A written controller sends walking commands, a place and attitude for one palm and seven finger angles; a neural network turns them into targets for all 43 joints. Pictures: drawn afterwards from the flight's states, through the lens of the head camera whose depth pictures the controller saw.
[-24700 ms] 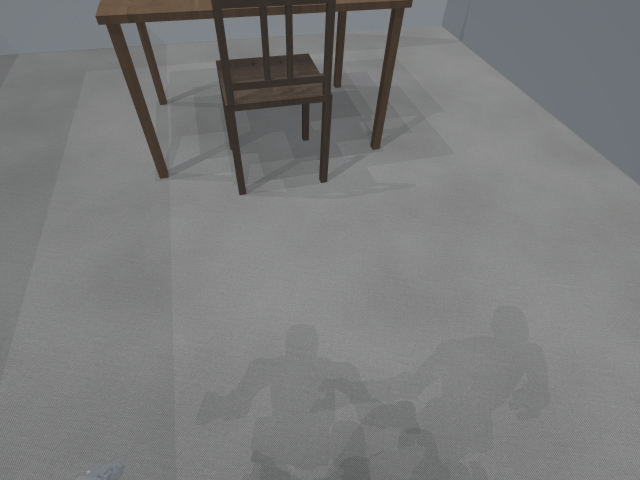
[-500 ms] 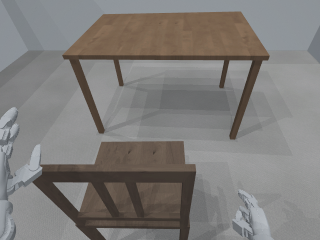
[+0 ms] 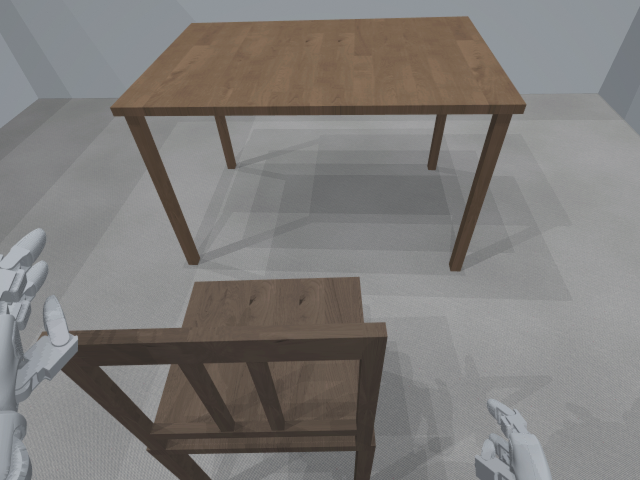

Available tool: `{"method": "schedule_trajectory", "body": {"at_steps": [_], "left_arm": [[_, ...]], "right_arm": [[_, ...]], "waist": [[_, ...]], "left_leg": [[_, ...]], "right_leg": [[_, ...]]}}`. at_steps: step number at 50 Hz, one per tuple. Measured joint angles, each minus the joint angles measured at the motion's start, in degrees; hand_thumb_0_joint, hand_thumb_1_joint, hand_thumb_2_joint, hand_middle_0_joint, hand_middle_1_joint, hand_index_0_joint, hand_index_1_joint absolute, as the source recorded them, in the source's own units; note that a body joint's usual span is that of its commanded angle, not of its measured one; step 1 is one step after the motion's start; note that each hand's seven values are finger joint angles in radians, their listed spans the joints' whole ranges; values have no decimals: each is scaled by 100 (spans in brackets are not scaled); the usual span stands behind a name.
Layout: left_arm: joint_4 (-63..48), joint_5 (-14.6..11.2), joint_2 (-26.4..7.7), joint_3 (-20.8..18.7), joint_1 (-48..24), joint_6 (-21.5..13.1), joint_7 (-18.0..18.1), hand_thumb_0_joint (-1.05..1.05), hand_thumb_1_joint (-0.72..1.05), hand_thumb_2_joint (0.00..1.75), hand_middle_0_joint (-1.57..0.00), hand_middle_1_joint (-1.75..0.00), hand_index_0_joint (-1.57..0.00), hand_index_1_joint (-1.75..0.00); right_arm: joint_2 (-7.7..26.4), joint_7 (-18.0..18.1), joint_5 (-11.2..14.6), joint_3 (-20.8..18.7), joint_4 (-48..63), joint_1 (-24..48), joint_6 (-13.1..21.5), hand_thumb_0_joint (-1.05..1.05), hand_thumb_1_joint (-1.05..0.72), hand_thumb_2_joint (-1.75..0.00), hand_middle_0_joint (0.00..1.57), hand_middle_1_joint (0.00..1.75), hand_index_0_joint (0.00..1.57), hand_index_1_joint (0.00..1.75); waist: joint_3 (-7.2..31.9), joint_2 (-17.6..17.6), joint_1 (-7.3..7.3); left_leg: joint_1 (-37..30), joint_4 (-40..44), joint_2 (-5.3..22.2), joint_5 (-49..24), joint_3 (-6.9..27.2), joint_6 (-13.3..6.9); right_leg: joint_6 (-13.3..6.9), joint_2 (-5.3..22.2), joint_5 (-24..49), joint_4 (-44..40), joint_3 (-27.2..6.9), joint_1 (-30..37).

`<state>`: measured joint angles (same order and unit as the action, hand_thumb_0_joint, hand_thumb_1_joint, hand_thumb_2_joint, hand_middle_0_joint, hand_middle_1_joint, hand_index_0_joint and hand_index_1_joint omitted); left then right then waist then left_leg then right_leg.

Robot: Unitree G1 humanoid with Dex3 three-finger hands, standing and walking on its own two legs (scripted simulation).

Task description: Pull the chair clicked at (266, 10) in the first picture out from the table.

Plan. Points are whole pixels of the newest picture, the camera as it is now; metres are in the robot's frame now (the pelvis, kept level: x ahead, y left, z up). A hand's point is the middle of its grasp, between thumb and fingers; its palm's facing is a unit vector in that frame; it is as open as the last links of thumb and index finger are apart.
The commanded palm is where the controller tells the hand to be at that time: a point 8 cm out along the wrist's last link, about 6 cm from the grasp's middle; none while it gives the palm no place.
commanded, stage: step back with the hand held close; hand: left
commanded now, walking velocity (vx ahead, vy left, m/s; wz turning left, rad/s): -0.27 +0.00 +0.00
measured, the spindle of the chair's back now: (210, 397) +0.25 +0.21 -0.10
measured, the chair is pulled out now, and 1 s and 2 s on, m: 0.63 0.63 0.63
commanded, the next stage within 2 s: stop stepping back and stand still in 1.32 s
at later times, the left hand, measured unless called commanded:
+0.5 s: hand (16, 404) +0.13 +0.28 +0.16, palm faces +0.41 -0.77 -0.50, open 7.4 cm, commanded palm +0.07 +0.32 +0.18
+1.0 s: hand out of the picture +0.09 +0.27 +0.16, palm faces +0.38 -0.79 -0.49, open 7.4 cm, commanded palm +0.03 +0.32 +0.18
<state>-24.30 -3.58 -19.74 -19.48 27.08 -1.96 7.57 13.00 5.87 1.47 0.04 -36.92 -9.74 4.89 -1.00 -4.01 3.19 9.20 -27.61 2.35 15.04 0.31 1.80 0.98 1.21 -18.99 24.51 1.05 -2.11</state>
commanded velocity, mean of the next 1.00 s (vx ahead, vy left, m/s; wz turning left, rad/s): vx -0.31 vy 0.00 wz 0.00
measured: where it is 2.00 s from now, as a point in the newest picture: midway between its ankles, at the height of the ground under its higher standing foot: outside the picture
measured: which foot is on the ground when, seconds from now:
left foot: down 0.00-1.00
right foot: down 0.00-1.00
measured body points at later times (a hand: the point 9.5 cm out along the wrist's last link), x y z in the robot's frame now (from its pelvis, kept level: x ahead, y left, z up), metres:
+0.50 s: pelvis -0.07 +0.02 -0.01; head -0.04 +0.01 +0.44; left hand +0.10 +0.32 +0.18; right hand +0.12 -0.22 -0.10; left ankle +0.00 +0.14 -0.74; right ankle -0.06 -0.13 -0.74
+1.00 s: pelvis -0.11 +0.02 -0.01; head -0.08 +0.03 +0.43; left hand +0.07 +0.31 +0.19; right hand +0.07 -0.21 -0.10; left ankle -0.01 +0.14 -0.73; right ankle -0.10 -0.12 -0.74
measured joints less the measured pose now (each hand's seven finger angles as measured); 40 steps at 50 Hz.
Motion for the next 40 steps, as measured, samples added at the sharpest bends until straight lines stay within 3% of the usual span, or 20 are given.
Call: {"method": "schedule_trajectory", "body": {"at_steps": [5, 9, 14, 20, 29, 32, 37, 40], "left_arm": [[-41, -9, -148, -332, -40, -370, -67, 1, 88, 90, -21, -30, -21, -30], [-150, 8, -176, -282, 323, -373, -93, 1, 89, 90, -21, -30, -21, -30], [-395, 5, -311, -161, 651, -327, -89, 1, 89, 90, -21, -30, -21, -30], [-541, -25, -451, -318, 601, -447, 27, 1, 88, 90, -21, -30, -22, -30], [-532, 7, -284, -295, 558, -569, 165, 1, 88, 90, -21, -30, -21, -30], [-587, 14, -310, -290, 519, -597, 186, 1, 88, 90, -21, -30, -21, -30], [-570, 72, -499, -520, 428, -713, 195, 1, 88, 90, -21, -30, -22, -30], [-677, 56, -610, -708, 483, -824, 185, 1, 88, 90, -21, -30, -21, -30]], "right_arm": [[36, -68, -30, 12, 196, 185, -229, 1, -91, -90, 20, 30, 20, 30], [36, -74, -26, -59, 332, 280, -454, 1, -91, -90, 20, 30, 20, 30], [-8, -9, -10, -99, 375, 225, -541, 1, -91, -90, 20, 30, 20, 30], [-94, 39, -4, -51, 314, 110, -418, 1, -91, -90, 20, 30, 20, 30], [-28, 45, -30, -36, 251, -39, -205, 1, -91, -90, 20, 30, 20, 30], [29, 61, -40, -58, 197, -66, -173, 1, -91, -90, 20, 30, 20, 30], [-89, 89, -32, -35, 289, -151, -1, 1, -91, -90, 20, 30, 20, 30], [-173, 22, -58, 28, 334, -157, 157, 1, -91, -90, 20, 30, 20, 30]], "waist": [[-81, -50, -133], [-151, -33, -232], [-224, 83, -223], [-211, 146, -192], [-66, 76, -246], [-83, 120, -283], [-96, 278, -375], [-73, 364, -345]], "left_leg": [[330, -101, 24, -66, 26, -31], [506, -37, -26, -193, -63, -91], [689, -46, -80, -310, -117, -133], [945, -181, -66, -420, -39, -124], [1415, -693, 5, -145, 90, -140], [1481, -772, -6, -414, 101, -174], [1568, -698, -61, -478, 118, -240], [1747, -732, -71, -542, 103, -214]], "right_leg": [[35, -28, 141, -33, 14, -267], [95, 31, 228, 23, -71, -528], [138, 91, 260, 211, -126, -805], [124, 67, 315, 398, -62, -1056], [106, -38, 439, 552, 10, -1352], [153, -31, 399, 702, 6, -1426], [35, -52, 8, 1075, -26, -1550], [25, -74, 94, 883, -25, -1430]]}}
